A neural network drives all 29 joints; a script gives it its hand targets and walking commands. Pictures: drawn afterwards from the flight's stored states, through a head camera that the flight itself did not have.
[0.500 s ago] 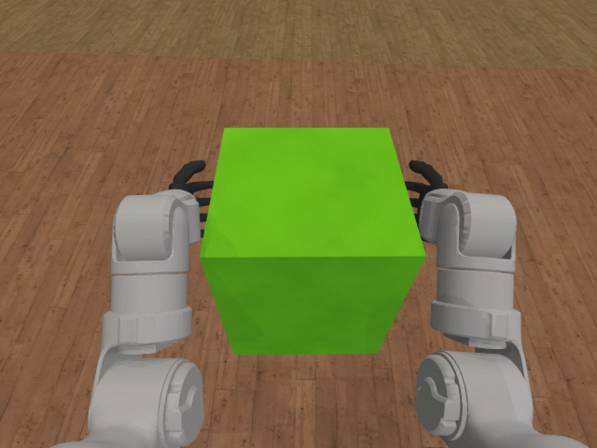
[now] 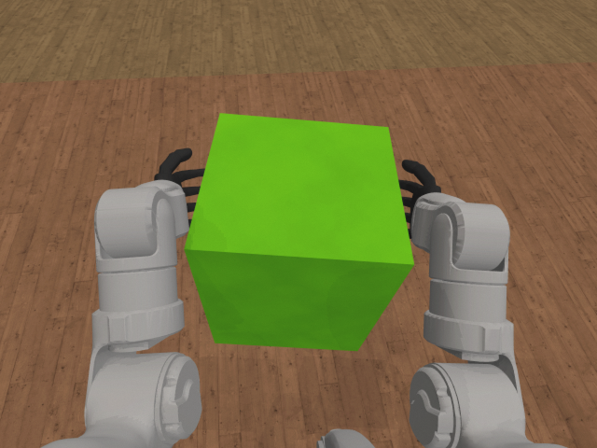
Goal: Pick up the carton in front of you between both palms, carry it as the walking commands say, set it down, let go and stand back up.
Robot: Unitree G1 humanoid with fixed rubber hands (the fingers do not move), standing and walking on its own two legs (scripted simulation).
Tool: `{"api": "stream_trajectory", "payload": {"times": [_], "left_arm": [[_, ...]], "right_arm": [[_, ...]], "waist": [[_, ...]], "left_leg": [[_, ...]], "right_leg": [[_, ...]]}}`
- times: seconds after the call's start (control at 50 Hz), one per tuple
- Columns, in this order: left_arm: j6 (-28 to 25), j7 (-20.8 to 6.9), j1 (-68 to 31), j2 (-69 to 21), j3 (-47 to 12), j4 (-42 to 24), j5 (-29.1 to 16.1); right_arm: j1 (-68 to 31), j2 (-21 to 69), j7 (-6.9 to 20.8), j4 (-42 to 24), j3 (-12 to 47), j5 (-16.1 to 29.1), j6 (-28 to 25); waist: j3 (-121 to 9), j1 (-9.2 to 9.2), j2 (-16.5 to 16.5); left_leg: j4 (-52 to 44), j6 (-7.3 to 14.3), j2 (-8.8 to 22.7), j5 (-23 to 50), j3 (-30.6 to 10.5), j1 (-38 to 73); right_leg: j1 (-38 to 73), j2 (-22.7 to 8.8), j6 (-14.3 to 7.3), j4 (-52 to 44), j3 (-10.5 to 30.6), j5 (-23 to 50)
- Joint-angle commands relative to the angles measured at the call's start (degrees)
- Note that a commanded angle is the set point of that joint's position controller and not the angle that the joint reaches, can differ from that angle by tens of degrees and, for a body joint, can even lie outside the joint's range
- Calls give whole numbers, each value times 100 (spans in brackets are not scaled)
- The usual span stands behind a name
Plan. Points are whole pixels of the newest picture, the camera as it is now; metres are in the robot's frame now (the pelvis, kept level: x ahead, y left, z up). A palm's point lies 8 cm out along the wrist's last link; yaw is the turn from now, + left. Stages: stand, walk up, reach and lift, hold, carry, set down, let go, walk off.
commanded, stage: carry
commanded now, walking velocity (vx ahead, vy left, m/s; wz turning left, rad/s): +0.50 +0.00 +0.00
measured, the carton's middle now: (295, 243) +0.38 -0.02 +0.07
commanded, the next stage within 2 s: none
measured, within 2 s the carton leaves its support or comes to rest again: neither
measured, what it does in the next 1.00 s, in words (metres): climbs: right foot, then left foot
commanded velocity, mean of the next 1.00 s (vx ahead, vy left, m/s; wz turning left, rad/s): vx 0.50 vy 0.00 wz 0.00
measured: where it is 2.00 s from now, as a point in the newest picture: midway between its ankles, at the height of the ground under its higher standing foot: (270, 200)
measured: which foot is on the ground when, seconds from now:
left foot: down 0.00-0.24, up 0.26-0.62, down 0.64-1.00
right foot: up 0.00-0.20, down 0.22-0.66, up 0.68-1.00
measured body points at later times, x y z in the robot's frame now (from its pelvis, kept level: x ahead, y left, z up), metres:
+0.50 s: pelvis +0.28 -0.04 +0.03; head +0.33 -0.05 +0.47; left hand +0.66 +0.14 +0.18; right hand +0.69 -0.16 +0.17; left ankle +0.36 +0.09 -0.63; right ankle +0.26 -0.12 -0.71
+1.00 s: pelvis +0.57 -0.01 +0.05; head +0.61 -0.01 +0.50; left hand +0.97 +0.13 +0.21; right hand +0.95 -0.18 +0.21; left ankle +0.51 +0.08 -0.69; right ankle +0.69 -0.13 -0.64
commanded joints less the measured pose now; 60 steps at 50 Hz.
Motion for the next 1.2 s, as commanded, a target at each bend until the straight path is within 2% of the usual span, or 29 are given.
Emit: {"api": "stream_trajectory", "payload": {"times": [0.0, 0.12, 0.18, 0.2, 0.22, 0.24, 0.28, 0.3, 0.34, 0.42, 0.54, 0.58, 0.6, 0.62, 0.64, 0.66, 0.68, 0.72, 0.78, 0.84, 0.9, 0.98, 1.02, 1.04, 1.06, 1.08, 1.1, 1.14, 1.18], "left_arm": [[-183, -1031, -3875, -5720, -3368, -460, -2002], [-72, -1043, -3622, -5425, -3462, -170, -1876], [-61, -1177, -3613, -5545, -3451, 272, -1991], [-78, -1228, -3456, -5596, -3432, 433, -2030], [-138, -1255, -3532, -5501, -3391, 574, -2033], [-163, -1284, -3656, -5718, -3390, 486, -2153], [-194, -1388, -4332, -6150, -3621, -88, -2583], [-215, -1419, -4669, -6321, -3744, -376, -2792], [-239, -1410, -4893, -6450, -3893, -819, -3034], [-210, -1417, -4772, -6279, -3963, -1128, -3162], [-87, -1440, -4170, -5866, -3851, -513, -2922], [-80, -1457, -4046, -5839, -3769, -205, -2806], [-82, -1461, -4011, -5850, -3728, -75, -2752], [-89, -1465, -3987, -5856, -3689, 35, -2670], [-79, -1476, -3985, -5905, -3624, 122, -2634], [-86, -1476, -4142, -5999, -3571, 156, -2611], [-122, -1433, -4317, -6054, -3575, 119, -2565], [-170, -1319, -4291, -6087, -3470, -119, -2450], [-212, -1121, -4089, -6032, -3410, -370, -2273], [-227, -1010, -3835, -5830, -3478, -513, -2115], [-169, -988, -3769, -5587, -3579, -622, -2073], [-57, -1075, -3614, -5442, -3588, -231, -2060], [-34, -1155, -3570, -5491, -3537, 94, -2105], [-45, -1196, -3531, -5506, -3500, 278, -2127], [-60, -1238, -3358, -5522, -3436, 445, -2124], [-131, -1252, -3487, -5447, -3363, 589, -2096], [-142, -1286, -3635, -5675, -3394, 438, -2234], [-191, -1374, -4323, -6101, -3623, -129, -2629], [-225, -1393, -4837, -6329, -3781, -638, -2960]], "right_arm": [[-5128, 6310, 1524, -1133, 3760, 3045, -93], [-4535, 5958, 1576, -475, 3653, 2773, 28], [-4325, 5941, 1609, 27, 3521, 2618, 34], [-4386, 5904, 1620, 143, 3465, 2581, 29], [-4432, 6043, 1635, 218, 3411, 2562, 46], [-4640, 6033, 1631, 213, 3350, 2510, 34], [-4625, 6111, 1543, 154, 3265, 2388, -30], [-4578, 6105, 1476, 75, 3201, 2323, -44], [-4462, 6042, 1335, -149, 3151, 2198, -59], [-4189, 5747, 1120, -392, 3199, 1922, -86], [-3849, 5429, 1133, -61, 3269, 1799, 31], [-3908, 5477, 1215, 144, 3255, 1877, 57], [-3863, 5543, 1261, 301, 3224, 1925, 54], [-3746, 5595, 1310, 482, 3170, 1976, 29], [-3731, 5576, 1354, 585, 3116, 1997, -8], [-3882, 5670, 1386, 618, 3115, 2032, -64], [-4107, 5871, 1437, 355, 3205, 2211, -69], [-4750, 6297, 1520, -251, 3444, 2616, -133], [-5154, 6503, 1530, -824, 3656, 2969, -175], [-4940, 6309, 1506, -1007, 3703, 2982, -146], [-4706, 6039, 1489, -966, 3726, 2870, -71], [-4350, 5799, 1520, -449, 3618, 2661, 21], [-4264, 5758, 1536, -131, 3528, 2565, 40], [-4145, 5775, 1548, 56, 3470, 2531, 45], [-4236, 5759, 1567, 179, 3422, 2520, 49], [-4333, 5928, 1588, 230, 3356, 2516, 61], [-4580, 5943, 1578, 229, 3336, 2461, 41], [-4609, 6058, 1496, 132, 3252, 2405, -22], [-4579, 6060, 1377, -44, 3154, 2327, -34]], "waist": [[-3174, 95, 560], [-2715, 95, 833], [-3101, 605, 586], [-3485, 935, 241], [-3882, 941, -1393], [-3557, 994, -1625], [-3156, 1000, -499], [-3050, 936, -228], [-3093, 829, -392], [-3032, 889, -619], [-2618, 924, -874], [-2634, 706, -935], [-2865, 402, -820], [-3324, 138, -442], [-3780, 7, 607], [-3708, -88, 1991], [-3511, 43, 1405], [-3212, 72, 313], [-3230, 248, 449], [-3173, 155, 541], [-2986, 74, 628], [-2694, 111, 809], [-2832, 421, 744], [-3201, 656, 499], [-3591, 987, -80], [-3709, 918, -1783], [-3400, 952, -1578], [-3144, 989, -425], [-3093, 850, -275]], "left_leg": [[-753, 987, 1601, 2306, -2049, 3284], [-708, 629, 1282, 2855, -929, 2574], [832, 153, 996, 3998, -149, 1712], [1835, -83, 864, 2813, -82, 760], [3412, -368, 135, 517, -78, -961], [4365, -307, -279, -1109, -531, -2039], [5085, -137, 97, -901, -823, -2642], [4785, -110, 259, -665, -847, -2636], [4322, -134, 336, -406, -770, -2387], [3461, -266, 369, -247, -497, -2675], [1250, -167, 172, 457, 91, -1639], [580, -48, -183, 405, 469, -647], [67, 7, -414, 674, 754, 428], [-24, 98, -193, 664, 380, 1914], [-389, 612, 1305, -296, -2228, 3144], [-1026, 1335, 2071, 911, -4438, 3964], [-743, 1395, 2047, 1359, -4139, 4002], [-412, 1109, 1791, 2166, -3125, 3385], [-700, 875, 1597, 1723, -2462, 2923], [-843, 1024, 1574, 1749, -2049, 2965], [-943, 942, 1465, 1870, -1540, 2740], [-731, 647, 1279, 2678, -957, 2576], [158, 353, 1107, 3605, -436, 2177], [1011, 104, 944, 3715, -139, 1540], [2173, -155, 761, 2127, -88, 460], [3472, -354, -100, -408, -125, -1456], [4423, -243, -167, -1143, -649, -2282], [4940, -112, 128, -820, -808, -2705], [4441, -104, 353, -487, -846, -2512]], "right_leg": [[-1035, -187, 67, -712, 1, 5], [259, 42, 68, -3217, -675, 854], [2725, 450, -156, -4254, -1172, 1324], [4085, -251, -325, -4259, -211, 909], [5269, -1932, -1108, -4754, 2897, 790], [5371, -1959, -1526, -5127, 3832, 1422], [5009, -1838, -1407, -4643, 2820, 2572], [4750, -1728, -1213, -4645, 2388, 2701], [4460, -1559, -984, -4831, 1932, 2363], [4567, -1517, -1116, -5007, 1447, 2537], [4150, -1197, -769, -4905, 417, 3565], [3875, -1106, -549, -4362, 23, 4633], [3570, -990, -372, -3601, -338, 5116], [2827, -820, -140, -2573, -554, 4487], [1375, -419, 138, -1167, -528, 2589], [-361, 558, 229, 167, -186, -423], [-935, 209, 62, 948, 339, -491], [-1169, -121, -33, 882, 332, -152], [-882, -270, -16, 165, 239, 76], [-1073, -302, 95, -612, 5, 139], [-681, -324, 134, -1834, -167, 549], [173, 3, 61, -3301, -714, 943], [1561, 389, -45, -4127, -1158, 1203], [2957, 307, -174, -4279, -1046, 1281], [4238, -752, -384, -4446, 498, 413], [5336, -2050, -1187, -5023, 3388, 767], [5336, -2016, -1466, -5039, 3736, 1195], [4970, -1838, -1356, -4649, 2719, 2520], [4528, -1627, -1061, -4797, 2077, 2279]]}}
